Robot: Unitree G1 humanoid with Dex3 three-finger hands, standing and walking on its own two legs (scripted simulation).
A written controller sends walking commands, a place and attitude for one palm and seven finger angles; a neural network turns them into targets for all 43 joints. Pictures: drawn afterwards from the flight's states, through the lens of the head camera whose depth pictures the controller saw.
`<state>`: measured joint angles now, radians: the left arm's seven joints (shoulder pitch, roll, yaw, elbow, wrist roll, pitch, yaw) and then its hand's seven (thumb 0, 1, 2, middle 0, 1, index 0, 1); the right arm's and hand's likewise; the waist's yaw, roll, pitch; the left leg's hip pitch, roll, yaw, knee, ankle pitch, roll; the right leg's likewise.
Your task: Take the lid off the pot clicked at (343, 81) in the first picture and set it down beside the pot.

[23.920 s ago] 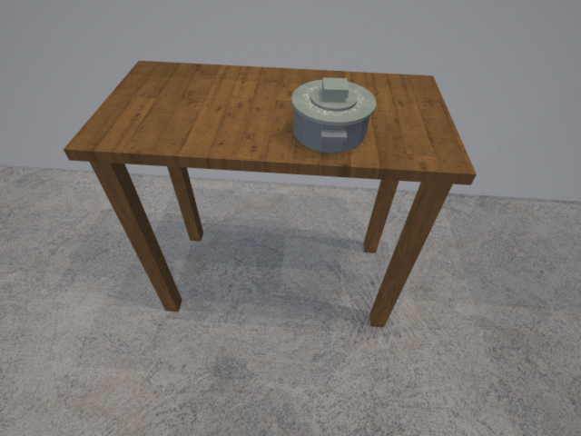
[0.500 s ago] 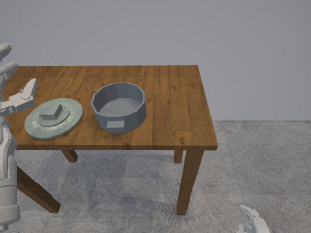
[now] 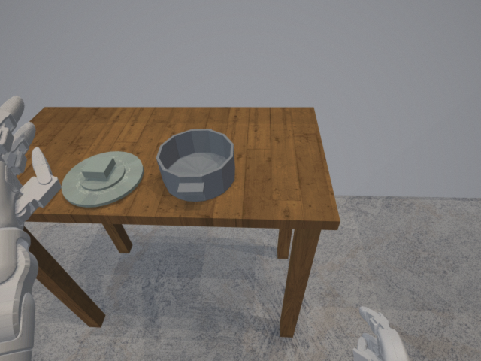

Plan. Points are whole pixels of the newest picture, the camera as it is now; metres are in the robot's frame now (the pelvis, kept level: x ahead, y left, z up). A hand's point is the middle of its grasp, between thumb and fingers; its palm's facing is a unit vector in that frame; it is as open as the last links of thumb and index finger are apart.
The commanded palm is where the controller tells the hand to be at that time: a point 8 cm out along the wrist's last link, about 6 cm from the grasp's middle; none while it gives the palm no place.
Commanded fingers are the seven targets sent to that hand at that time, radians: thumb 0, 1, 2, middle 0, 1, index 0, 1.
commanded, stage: draw the hand back to the body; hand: left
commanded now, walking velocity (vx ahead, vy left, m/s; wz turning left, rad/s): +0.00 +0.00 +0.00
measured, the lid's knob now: (99, 167) +0.48 +0.40 +0.04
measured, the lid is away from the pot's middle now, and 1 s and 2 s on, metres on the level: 0.23 0.23 0.23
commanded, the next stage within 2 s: step back with the hand held close in 0.62 s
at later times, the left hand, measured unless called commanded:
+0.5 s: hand (22, 243) +0.17 +0.27 +0.21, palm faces +0.43 -0.85 -0.31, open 7.4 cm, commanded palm +0.12 +0.31 +0.22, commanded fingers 0.00 0.90 0.90 -0.20 -0.30 -0.20 -0.30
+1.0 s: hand (15, 241) +0.19 +0.30 +0.19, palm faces +0.34 -0.84 -0.42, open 7.4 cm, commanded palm +0.12 +0.34 +0.22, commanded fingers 0.00 0.90 0.90 -0.20 -0.30 -0.20 -0.30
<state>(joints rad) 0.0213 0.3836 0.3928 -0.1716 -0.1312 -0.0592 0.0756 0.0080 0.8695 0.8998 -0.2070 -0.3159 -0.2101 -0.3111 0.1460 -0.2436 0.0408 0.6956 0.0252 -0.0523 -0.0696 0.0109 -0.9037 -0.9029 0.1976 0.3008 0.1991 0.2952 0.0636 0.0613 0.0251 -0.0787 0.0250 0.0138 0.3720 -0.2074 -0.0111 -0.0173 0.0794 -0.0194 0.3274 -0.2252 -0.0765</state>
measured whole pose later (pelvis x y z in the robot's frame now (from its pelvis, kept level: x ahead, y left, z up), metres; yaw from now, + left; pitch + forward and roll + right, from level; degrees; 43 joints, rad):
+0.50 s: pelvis -0.01 +0.03 +0.00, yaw +0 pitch -7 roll -1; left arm 0.41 0.35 0.34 -0.53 -0.12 -0.09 0.06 0.01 0.89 0.90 -0.20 -0.30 -0.21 -0.30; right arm 0.16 -0.22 0.04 0.68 -0.01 -0.10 -0.06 0.01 -0.90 -0.90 0.20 0.30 0.20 0.30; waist 0.08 0.05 0.02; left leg -0.07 0.00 0.02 0.38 -0.20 0.02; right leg 0.01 0.05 -0.01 0.32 -0.21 -0.04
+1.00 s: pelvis -0.02 +0.07 +0.00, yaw -1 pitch -1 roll -1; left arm 0.50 0.40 0.39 -0.62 -0.07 -0.14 0.08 0.01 0.89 0.90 -0.20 -0.30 -0.21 -0.30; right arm 0.18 -0.24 0.01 0.57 0.01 -0.01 -0.05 0.01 -0.90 -0.90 0.20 0.30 0.20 0.30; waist 0.01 0.01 0.00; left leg -0.23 -0.03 0.06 0.47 -0.22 0.08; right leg -0.17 0.02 0.02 0.41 -0.22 0.02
